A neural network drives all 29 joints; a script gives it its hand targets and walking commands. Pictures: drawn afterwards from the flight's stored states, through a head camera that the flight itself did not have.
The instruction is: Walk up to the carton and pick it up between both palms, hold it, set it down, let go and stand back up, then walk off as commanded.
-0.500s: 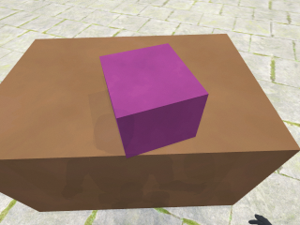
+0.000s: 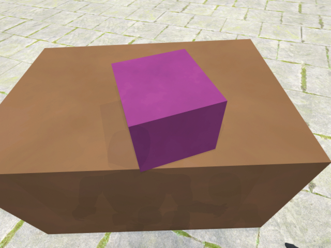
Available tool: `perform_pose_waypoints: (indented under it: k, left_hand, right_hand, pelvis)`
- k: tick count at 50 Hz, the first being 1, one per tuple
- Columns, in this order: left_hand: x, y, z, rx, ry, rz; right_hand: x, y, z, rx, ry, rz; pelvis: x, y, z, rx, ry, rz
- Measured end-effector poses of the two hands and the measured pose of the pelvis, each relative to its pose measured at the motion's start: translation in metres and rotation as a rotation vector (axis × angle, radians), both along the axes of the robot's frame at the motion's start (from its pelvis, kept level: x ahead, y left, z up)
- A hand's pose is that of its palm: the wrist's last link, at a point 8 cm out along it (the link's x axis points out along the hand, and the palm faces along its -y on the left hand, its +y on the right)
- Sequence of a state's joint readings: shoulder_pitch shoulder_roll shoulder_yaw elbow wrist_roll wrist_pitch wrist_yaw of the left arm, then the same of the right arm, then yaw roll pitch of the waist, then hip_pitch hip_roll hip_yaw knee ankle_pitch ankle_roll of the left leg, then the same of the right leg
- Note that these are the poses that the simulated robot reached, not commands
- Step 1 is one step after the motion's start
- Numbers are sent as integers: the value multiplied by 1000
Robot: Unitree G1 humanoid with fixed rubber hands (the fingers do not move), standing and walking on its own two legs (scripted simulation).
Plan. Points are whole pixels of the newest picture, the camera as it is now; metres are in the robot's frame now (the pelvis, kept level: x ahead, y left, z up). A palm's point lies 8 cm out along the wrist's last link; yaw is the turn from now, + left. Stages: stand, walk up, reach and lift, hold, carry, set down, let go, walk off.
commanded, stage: walk up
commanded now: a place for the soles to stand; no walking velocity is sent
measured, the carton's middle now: (163, 106) +0.52 +0.01 +0.04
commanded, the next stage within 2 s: reach and lift in 0.90 s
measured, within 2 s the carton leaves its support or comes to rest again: neither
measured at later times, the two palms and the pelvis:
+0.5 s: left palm out of the picture +0.10 +0.32 -0.09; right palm out of the picture +0.11 -0.29 -0.10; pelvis +0.02 +0.02 +0.00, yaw +0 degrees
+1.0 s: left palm out of the picture +0.10 +0.32 -0.09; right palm out of the picture +0.11 -0.29 -0.10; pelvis +0.01 +0.02 +0.00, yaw +0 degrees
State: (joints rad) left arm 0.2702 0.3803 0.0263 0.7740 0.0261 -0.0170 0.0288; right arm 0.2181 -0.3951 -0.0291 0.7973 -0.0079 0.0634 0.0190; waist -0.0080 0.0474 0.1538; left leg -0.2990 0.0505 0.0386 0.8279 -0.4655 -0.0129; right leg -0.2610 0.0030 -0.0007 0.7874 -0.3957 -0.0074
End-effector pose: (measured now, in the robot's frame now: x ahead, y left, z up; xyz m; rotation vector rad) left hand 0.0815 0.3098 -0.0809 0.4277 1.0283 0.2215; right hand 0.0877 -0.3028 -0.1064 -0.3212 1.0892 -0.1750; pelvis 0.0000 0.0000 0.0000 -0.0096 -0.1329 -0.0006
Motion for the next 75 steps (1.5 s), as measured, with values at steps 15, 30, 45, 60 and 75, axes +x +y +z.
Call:
perform_pose_waypoints:
  k: [15, 30, 45, 60, 75]
  left_hand:
    - [8, 12, -8, -33, 24, -11]
    - [22, 11, -6, -35, 11, -14]
    - [22, 11, -3, -37, -24, -16]
    - [98, -16, 26, -62, -52, -9]
    - [105, -43, 41, -116, -149, 4]
  right_hand:
    - [6, 13, 10, -19, -22, -5]
    - [22, 13, 12, -20, -42, 0]
    - [21, 13, 15, -22, -68, -3]
    - [49, 21, 17, 32, -180, 76]
    - [70, 26, 44, 104, -301, 101]
  pelvis:
    - [7, 15, 2, -13, 16, -9]
    - [18, 15, 2, -13, 32, -9]
    - [13, 16, 2, -13, 25, -9]
    - [8, 16, 2, -13, 18, -9]
    - [9, 13, 9, -11, 37, -10]
